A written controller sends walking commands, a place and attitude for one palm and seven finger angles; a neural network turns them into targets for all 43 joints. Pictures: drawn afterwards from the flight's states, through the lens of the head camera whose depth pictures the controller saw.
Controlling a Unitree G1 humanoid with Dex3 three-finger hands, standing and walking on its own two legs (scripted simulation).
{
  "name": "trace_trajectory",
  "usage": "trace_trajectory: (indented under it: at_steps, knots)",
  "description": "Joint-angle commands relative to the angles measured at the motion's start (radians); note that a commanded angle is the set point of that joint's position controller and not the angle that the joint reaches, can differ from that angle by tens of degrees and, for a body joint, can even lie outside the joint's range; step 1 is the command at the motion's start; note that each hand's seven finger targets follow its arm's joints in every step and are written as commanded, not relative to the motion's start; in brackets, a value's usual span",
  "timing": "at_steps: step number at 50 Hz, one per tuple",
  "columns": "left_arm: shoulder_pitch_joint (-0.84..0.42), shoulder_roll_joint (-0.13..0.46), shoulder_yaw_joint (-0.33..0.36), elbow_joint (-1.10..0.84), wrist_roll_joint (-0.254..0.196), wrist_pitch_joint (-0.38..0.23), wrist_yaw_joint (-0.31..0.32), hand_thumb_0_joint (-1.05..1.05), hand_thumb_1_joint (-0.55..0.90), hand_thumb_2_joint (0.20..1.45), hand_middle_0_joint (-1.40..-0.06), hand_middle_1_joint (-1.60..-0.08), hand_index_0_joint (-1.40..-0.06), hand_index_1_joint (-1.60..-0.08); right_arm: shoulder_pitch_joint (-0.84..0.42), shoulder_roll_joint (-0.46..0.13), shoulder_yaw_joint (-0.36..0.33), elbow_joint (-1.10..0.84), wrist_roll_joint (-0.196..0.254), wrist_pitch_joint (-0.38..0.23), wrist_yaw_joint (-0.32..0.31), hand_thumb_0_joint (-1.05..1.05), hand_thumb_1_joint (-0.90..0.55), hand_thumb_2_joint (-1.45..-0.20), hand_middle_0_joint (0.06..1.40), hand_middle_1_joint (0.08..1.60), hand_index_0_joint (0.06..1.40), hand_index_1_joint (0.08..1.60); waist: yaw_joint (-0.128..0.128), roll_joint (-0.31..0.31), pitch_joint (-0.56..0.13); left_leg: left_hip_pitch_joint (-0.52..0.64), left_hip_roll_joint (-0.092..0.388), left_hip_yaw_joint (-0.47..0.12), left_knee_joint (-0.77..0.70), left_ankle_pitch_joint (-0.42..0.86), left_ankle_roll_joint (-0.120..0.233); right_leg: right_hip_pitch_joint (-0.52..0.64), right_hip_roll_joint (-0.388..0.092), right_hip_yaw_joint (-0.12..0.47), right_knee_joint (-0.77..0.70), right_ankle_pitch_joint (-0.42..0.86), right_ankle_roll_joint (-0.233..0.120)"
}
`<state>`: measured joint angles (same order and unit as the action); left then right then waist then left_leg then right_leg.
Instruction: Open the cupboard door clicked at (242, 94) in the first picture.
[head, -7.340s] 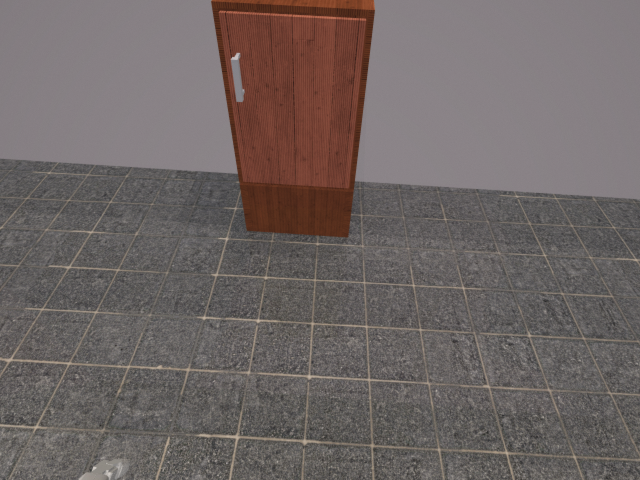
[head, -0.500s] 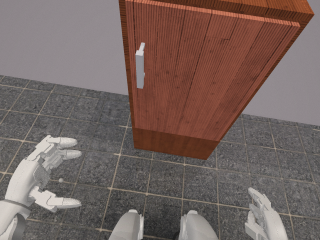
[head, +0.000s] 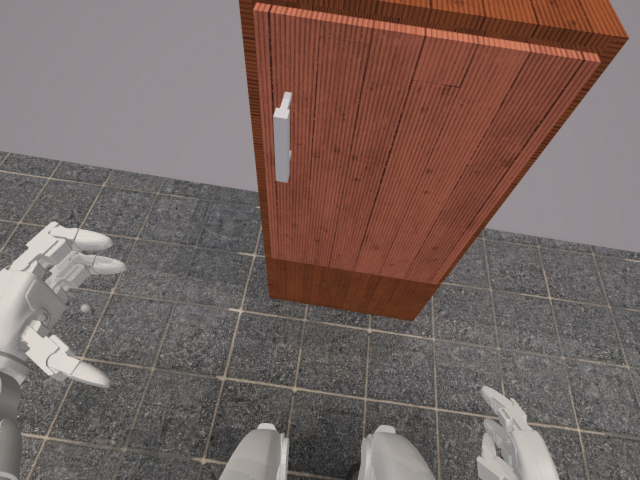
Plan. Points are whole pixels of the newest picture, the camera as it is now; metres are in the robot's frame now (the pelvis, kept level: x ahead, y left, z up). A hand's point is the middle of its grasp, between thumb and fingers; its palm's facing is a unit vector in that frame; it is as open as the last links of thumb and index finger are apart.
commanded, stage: raise the hand with hooked fingers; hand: left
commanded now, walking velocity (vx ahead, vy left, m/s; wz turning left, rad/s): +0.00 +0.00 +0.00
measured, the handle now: (284, 139) +0.57 +0.09 +0.05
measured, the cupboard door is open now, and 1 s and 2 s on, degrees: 0 0 0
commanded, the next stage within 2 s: move the hooked fingers beside the handle in 0.50 s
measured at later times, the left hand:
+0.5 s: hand (93, 308) +0.29 +0.27 +0.05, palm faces -0.10 -0.99 -0.07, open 13.9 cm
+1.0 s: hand (139, 258) +0.35 +0.24 +0.05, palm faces -0.10 -0.99 -0.04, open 13.9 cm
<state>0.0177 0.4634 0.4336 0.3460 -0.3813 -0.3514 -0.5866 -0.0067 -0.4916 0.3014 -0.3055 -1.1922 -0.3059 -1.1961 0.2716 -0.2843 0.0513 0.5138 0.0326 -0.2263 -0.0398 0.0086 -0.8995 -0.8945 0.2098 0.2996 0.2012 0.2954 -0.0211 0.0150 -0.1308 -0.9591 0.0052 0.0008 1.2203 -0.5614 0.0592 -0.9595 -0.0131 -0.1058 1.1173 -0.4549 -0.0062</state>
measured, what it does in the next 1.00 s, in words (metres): stands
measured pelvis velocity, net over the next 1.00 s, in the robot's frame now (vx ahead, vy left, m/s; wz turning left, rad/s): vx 0.00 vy -0.01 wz -0.01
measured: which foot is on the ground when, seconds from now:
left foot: down 0.00-1.00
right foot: down 0.00-1.00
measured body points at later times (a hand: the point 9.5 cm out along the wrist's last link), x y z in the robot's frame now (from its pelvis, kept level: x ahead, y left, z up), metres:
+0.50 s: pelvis +0.01 +0.00 +0.00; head +0.09 +0.02 +0.44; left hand +0.28 +0.32 +0.06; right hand +0.18 -0.25 -0.07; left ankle +0.01 +0.08 -0.64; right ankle +0.05 -0.13 -0.64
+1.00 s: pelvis +0.00 -0.01 +0.00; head +0.10 +0.02 +0.44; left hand +0.35 +0.30 +0.05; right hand +0.15 -0.26 -0.08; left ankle +0.01 +0.08 -0.64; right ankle +0.05 -0.13 -0.64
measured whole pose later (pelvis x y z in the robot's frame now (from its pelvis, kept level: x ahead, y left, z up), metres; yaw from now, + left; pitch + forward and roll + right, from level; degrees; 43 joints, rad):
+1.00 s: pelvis +0.00 -0.01 +0.00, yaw +0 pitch +19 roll -3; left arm -0.22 0.46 0.39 0.53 -0.31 -0.32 -0.52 -0.01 -0.50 0.30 -0.31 -1.20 -0.31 -1.20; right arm 0.27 -0.29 0.05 0.52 0.03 -0.16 -0.05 0.01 -0.90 -0.89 0.21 0.30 0.20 0.30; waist -0.06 0.01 -0.14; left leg -1.00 0.01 0.01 1.21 -0.56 0.05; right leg -1.01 -0.01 -0.10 1.12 -0.45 -0.01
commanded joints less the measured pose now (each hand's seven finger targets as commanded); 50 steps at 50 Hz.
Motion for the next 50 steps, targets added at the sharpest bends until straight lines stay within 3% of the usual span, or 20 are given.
trace_trajectory:
  at_steps: [1,2,5,7,8,13,17,20,26,30,33,36,38,42,43,44,49,50]
  knots:
    - [-0.117,0.221,0.087,-0.103,-0.037,0.002,-0.037,0.000,-0.500,0.300,-0.300,-1.200,-0.300,-1.200,0.007,-0.179,-0.086,-0.137,0.017,-0.039,-0.014,0.000,-0.900,-0.900,0.200,0.300,0.200,0.300,0.012,0.091,-0.285,0.178,-0.003,-0.071,-0.239,0.330,-0.057,0.177,0.041,0.034,-0.121,0.122,-0.031]
    - [-0.106,0.207,0.074,-0.101,-0.039,0.007,-0.044,0.000,-0.500,0.300,-0.300,-1.200,-0.300,-1.200,0.010,-0.180,-0.089,-0.141,0.020,-0.040,-0.013,0.000,-0.900,-0.900,0.200,0.300,0.200,0.300,0.007,0.066,-0.287,0.179,-0.003,-0.069,-0.238,0.332,-0.053,0.181,0.042,0.037,-0.129,0.128,-0.029]
    - [-0.115,0.226,0.090,-0.154,-0.047,-0.015,-0.049,0.000,-0.500,0.300,-0.300,-1.200,-0.300,-1.200,0.020,-0.179,-0.094,-0.142,0.014,-0.045,-0.008,0.000,-0.900,-0.900,0.200,0.300,0.200,0.300,0.015,0.077,-0.345,0.213,0.001,-0.070,-0.216,0.445,-0.056,0.200,0.044,0.040,-0.114,0.203,-0.030]
    - [-0.119,0.239,0.105,-0.170,-0.046,-0.038,-0.034,0.000,-0.500,0.300,-0.300,-1.200,-0.300,-1.200,0.024,-0.178,-0.096,-0.139,0.010,-0.046,-0.004,0.000,-0.900,-0.900,0.200,0.300,0.200,0.300,0.014,0.066,-0.344,0.211,0.004,-0.071,-0.212,0.447,-0.058,0.192,0.045,0.038,-0.109,0.198,-0.028]
    - [-0.135,0.263,0.123,-0.172,-0.047,-0.051,-0.029,0.000,-0.500,0.300,-0.300,-1.200,-0.300,-1.200,0.022,-0.178,-0.096,-0.135,0.005,-0.047,-0.003,0.000,-0.900,-0.900,0.200,0.300,0.200,0.300,0.019,0.095,-0.328,0.202,0.002,-0.068,-0.201,0.456,-0.063,0.185,0.050,0.040,-0.099,0.199,-0.037]
    - [-0.125,0.264,0.138,-0.160,-0.044,-0.070,-0.010,0.000,-0.500,0.300,-0.300,-1.200,-0.300,-1.200,0.017,-0.176,-0.095,-0.135,0.006,-0.037,-0.001,0.000,-0.900,-0.900,0.200,0.300,0.200,0.300,0.020,0.119,-0.317,0.198,0.002,-0.067,-0.211,0.414,-0.065,0.171,0.048,0.040,-0.101,0.158,-0.038]
    - [-0.116,0.238,0.101,-0.182,-0.033,-0.053,-0.019,0.000,-0.500,0.300,-0.300,-1.200,-0.300,-1.200,0.007,-0.173,-0.094,-0.144,0.015,-0.027,-0.001,0.000,-0.900,-0.900,0.200,0.300,0.200,0.300,0.014,0.146,-0.324,0.225,0.001,-0.071,-0.234,0.383,-0.063,0.172,0.041,0.039,-0.116,0.140,-0.031]
    - [-0.118,0.246,0.099,-0.200,-0.033,-0.050,-0.023,0.000,-0.500,0.300,-0.300,-1.200,-0.300,-1.200,0.015,-0.172,-0.094,-0.146,0.013,-0.025,-0.001,0.000,-0.900,-0.900,0.200,0.300,0.200,0.300,0.009,0.140,-0.340,0.251,0.006,-0.075,-0.227,0.435,-0.064,0.172,0.046,0.039,-0.118,0.169,-0.030]
    - [-0.132,0.228,0.108,-0.130,-0.048,-0.052,-0.020,0.000,-0.500,0.300,-0.300,-1.200,-0.300,-1.200,0.002,-0.170,-0.088,-0.140,0.012,-0.020,-0.009,0.000,-0.900,-0.900,0.200,0.300,0.200,0.300,0.002,0.073,-0.285,0.170,-0.003,-0.067,-0.224,0.305,-0.053,0.173,0.047,0.044,-0.127,0.108,-0.030]
    - [-0.146,0.222,0.088,-0.113,-0.040,-0.046,-0.034,0.000,-0.500,0.300,-0.300,-1.200,-0.300,-1.200,0.002,-0.171,-0.085,-0.144,0.014,-0.019,-0.011,0.000,-0.900,-0.900,0.200,0.300,0.200,0.300,0.004,0.092,-0.291,0.172,-0.004,-0.065,-0.223,0.311,-0.054,0.173,0.046,0.048,-0.124,0.113,-0.033]
    - [-0.294,0.201,0.028,-0.149,-0.025,-0.052,-0.031,0.000,-0.500,0.300,-0.300,-1.200,-0.300,-1.200,0.002,-0.175,-0.083,-0.128,0.011,-0.025,-0.019,0.000,-0.900,-0.900,0.200,0.300,0.200,0.300,-0.023,0.125,-0.287,0.185,-0.001,-0.075,-0.209,0.298,-0.052,0.125,0.047,0.046,-0.108,0.105,-0.036]
    - [-0.350,0.196,0.011,-0.130,-0.007,-0.058,-0.015,0.000,-0.500,0.300,-0.300,-1.200,-0.300,-1.200,0.012,-0.176,-0.084,-0.112,0.012,-0.024,-0.025,0.000,-0.900,-0.900,0.200,0.300,0.200,0.300,-0.029,0.118,-0.300,0.204,0.002,-0.084,-0.218,0.275,-0.054,0.105,0.042,0.045,-0.109,0.090,-0.033]
    - [-0.375,0.213,0.018,-0.145,-0.001,-0.059,0.002,0.000,-0.500,0.300,-0.300,-1.200,-0.300,-1.200,0.016,-0.177,-0.084,-0.109,0.008,-0.027,-0.027,0.000,-0.900,-0.900,0.200,0.300,0.200,0.300,-0.018,0.136,-0.325,0.221,0.002,-0.088,-0.216,0.308,-0.060,0.106,0.041,0.043,-0.098,0.102,-0.038]
    - [-0.379,0.245,0.053,-0.054,0.020,-0.033,0.037,0.000,-0.500,0.300,-0.300,-1.200,-0.300,-1.200,0.016,-0.171,-0.078,-0.106,0.010,-0.001,-0.027,0.000,-0.900,-0.900,0.200,0.300,0.200,0.300,-0.013,0.078,-0.323,0.159,-0.001,-0.068,-0.220,0.266,-0.047,0.154,0.033,0.055,-0.117,0.090,-0.028]
    - [-0.388,0.289,0.090,-0.037,0.023,-0.031,0.046,0.000,-0.500,0.300,-0.300,-1.200,-0.300,-1.200,0.023,-0.176,-0.077,-0.106,0.009,0.005,-0.028,0.000,-0.900,-0.900,0.200,0.300,0.200,0.300,0.001,0.085,-0.324,0.150,0.001,-0.073,-0.222,0.283,-0.052,0.164,0.036,0.053,-0.108,0.096,-0.036]
    - [-0.401,0.260,0.064,-0.034,0.035,-0.027,0.051,0.000,-0.500,0.300,-0.300,-1.200,-0.300,-1.200,0.016,-0.168,-0.073,-0.111,0.010,0.011,-0.025,0.000,-0.900,-0.900,0.200,0.300,0.200,0.300,-0.001,0.117,-0.335,0.169,0.001,-0.068,-0.227,0.303,-0.053,0.159,0.033,0.054,-0.109,0.111,-0.033]
    - [-0.447,0.225,0.028,-0.003,0.042,-0.024,0.068,0.000,-0.500,0.300,-0.300,-1.200,-0.300,-1.200,0.037,-0.166,-0.076,-0.108,0.010,0.028,-0.018,0.000,-0.900,-0.900,0.200,0.300,0.200,0.300,-0.015,0.097,-0.376,0.187,0.005,-0.061,-0.224,0.342,-0.048,0.179,0.033,0.060,-0.118,0.156,-0.028]
    - [-0.470,0.232,0.032,0.014,0.042,-0.027,0.069,0.000,-0.500,0.300,-0.300,-1.200,-0.300,-1.200,0.044,-0.169,-0.078,-0.102,0.011,0.034,-0.019,0.000,-0.900,-0.900,0.200,0.300,0.200,0.300,-0.025,0.071,-0.368,0.173,0.006,-0.057,-0.216,0.342,-0.044,0.185,0.033,0.064,-0.121,0.169,-0.024]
